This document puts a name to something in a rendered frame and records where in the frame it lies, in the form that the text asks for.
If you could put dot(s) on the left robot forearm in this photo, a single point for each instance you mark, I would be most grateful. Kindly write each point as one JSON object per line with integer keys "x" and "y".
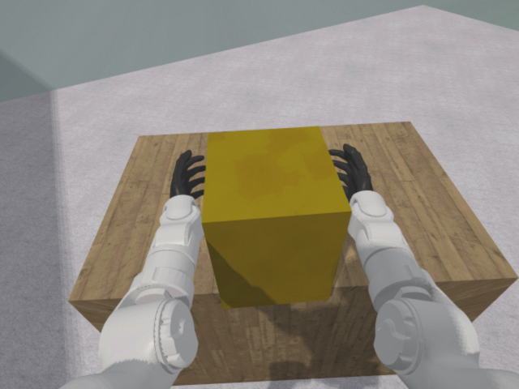
{"x": 171, "y": 262}

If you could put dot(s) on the right robot upper arm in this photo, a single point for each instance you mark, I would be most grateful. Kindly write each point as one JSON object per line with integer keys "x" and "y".
{"x": 432, "y": 345}

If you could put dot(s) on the right robot forearm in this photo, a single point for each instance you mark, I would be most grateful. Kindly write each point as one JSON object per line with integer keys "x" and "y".
{"x": 386, "y": 257}

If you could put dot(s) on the pedestal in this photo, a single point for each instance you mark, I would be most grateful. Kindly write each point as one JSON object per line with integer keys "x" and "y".
{"x": 315, "y": 339}

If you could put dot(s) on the left robot upper arm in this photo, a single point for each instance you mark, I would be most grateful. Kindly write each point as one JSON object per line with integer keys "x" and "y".
{"x": 143, "y": 346}

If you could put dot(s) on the carton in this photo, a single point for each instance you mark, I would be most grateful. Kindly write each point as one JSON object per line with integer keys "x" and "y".
{"x": 275, "y": 216}

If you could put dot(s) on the robot left hand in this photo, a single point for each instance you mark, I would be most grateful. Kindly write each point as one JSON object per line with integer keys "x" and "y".
{"x": 180, "y": 184}

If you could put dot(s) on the robot right hand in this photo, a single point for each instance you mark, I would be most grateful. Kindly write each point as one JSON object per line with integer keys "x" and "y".
{"x": 358, "y": 179}

